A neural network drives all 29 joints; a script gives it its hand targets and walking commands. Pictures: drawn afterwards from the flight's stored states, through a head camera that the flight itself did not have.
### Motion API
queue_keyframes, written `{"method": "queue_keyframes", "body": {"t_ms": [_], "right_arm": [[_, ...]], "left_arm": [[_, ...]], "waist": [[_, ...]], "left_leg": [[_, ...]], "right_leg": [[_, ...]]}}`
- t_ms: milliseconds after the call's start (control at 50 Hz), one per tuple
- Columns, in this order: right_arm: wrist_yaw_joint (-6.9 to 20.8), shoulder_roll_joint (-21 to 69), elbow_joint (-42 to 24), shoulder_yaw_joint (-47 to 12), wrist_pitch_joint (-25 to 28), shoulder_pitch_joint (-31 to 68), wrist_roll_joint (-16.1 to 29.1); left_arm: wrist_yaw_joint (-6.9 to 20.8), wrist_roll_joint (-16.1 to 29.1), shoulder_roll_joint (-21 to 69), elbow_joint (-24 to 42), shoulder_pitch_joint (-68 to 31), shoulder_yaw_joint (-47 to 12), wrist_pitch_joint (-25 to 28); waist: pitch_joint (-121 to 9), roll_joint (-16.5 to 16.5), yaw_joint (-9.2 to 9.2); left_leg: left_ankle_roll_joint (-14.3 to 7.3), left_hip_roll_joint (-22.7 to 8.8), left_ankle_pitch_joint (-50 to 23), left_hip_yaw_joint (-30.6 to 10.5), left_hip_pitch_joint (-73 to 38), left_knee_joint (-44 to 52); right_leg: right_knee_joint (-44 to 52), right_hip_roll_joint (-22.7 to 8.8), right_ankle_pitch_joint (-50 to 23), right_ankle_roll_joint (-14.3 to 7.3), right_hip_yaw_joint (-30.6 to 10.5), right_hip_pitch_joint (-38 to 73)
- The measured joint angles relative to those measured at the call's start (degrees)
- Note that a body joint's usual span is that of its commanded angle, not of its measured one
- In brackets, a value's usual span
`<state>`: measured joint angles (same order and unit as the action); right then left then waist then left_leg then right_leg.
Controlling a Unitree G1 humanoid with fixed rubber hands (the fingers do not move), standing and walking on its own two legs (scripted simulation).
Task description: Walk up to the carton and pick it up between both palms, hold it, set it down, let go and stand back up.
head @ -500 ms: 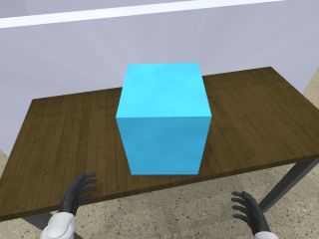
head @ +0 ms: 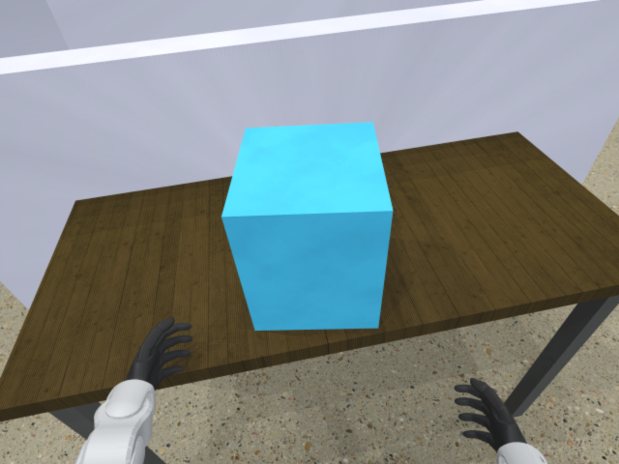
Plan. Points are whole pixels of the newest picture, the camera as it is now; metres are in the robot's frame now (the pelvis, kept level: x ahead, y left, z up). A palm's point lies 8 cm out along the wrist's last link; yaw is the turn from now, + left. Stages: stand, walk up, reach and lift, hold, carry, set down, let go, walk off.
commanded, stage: let go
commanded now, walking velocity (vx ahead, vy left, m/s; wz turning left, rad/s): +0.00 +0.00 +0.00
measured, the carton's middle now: (312, 228) +0.44 +0.02 +0.06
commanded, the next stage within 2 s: stand in 0.22 s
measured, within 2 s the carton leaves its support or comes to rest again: neither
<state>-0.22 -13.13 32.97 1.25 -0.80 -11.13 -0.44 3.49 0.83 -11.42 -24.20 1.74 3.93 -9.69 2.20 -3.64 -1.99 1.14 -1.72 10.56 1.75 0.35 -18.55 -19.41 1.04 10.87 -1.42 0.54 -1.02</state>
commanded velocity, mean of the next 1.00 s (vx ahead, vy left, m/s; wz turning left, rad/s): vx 0.00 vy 0.00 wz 0.00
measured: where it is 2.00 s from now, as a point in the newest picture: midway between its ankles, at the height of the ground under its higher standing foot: outside the picture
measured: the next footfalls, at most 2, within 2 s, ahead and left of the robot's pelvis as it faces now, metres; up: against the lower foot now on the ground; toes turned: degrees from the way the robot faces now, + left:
none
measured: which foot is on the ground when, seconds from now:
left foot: down 0.00-1.00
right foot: down 0.00-1.00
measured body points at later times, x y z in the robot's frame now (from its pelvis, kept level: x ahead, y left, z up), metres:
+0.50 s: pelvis +0.00 +0.00 -0.01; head -0.02 +0.00 +0.44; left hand +0.23 +0.24 +0.00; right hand +0.13 -0.28 -0.09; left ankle +0.01 +0.13 -0.75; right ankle +0.01 -0.10 -0.75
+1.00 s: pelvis +0.00 +0.00 -0.02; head -0.02 -0.01 +0.43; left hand +0.23 +0.24 +0.00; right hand +0.14 -0.27 -0.10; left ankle +0.01 +0.13 -0.75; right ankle +0.01 -0.10 -0.75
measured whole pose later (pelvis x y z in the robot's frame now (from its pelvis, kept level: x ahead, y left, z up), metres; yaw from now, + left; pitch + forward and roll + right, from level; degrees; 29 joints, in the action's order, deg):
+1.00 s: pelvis +0.00 +0.00 -0.02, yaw +2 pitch -1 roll +0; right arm 1.9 -17.7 34.7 1.0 1.9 -17.3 -1.0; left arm 0.7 -0.4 -17.8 -18.5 9.5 0.7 5.9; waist -1.4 -0.5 1.5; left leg 1.4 -1.3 16.5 -1.1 14.4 -32.4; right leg -32.2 0.6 17.0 -1.4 2.3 -13.8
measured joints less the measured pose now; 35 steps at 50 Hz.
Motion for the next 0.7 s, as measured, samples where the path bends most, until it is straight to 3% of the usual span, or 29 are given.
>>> {"method": "queue_keyframes", "body": {"t_ms": [240, 340, 420, 700], "right_arm": [[0.9, -1.6, 0.1, 0.2, 1.2, -0.6, 0.3], [1.1, -1.5, -0.9, 0.9, 3.2, -1.5, -1.4], [1.3, -3.3, 1.2, 0.9, 4.6, -4.3, -0.4], [2.2, -4.5, 1.8, 0.8, 3.6, -5.9, -0.9]], "left_arm": [[-0.6, 0.5, 0.0, -0.7, -0.1, -0.3, 1.5], [-1.0, -0.8, -3.4, 1.7, 4.7, -2.0, 11.0], [-1.5, -1.6, -4.5, 3.4, 6.5, -2.0, 15.1], [-2.1, -1.5, -6.3, 5.9, 8.2, -2.8, 15.9]], "waist": [[-0.4, -0.3, 0.08], [-2.1, 0.6, 1.64], [-2.1, 1.8, 2.14], [-4.1, 4.1, 3.43]], "left_leg": [[0.0, 0.0, 0.4, 0.2, 1.5, -1.1], [0.2, -0.4, 2.6, 0.3, 8.3, -6.5], [0.1, -0.5, 3.6, -0.2, 10.8, -9.0], [0.0, 0.4, 5.1, -1.8, 13.6, -12.2]], "right_leg": [[-1.4, -0.1, 0.5, 0.0, 0.0, -1.6], [-6.1, 0.3, 2.2, 0.0, -0.3, -8.3], [-8.0, 0.4, 3.0, -0.1, 0.1, -10.3], [-11.6, -0.5, 5.3, 0.1, 1.2, -12.8]]}}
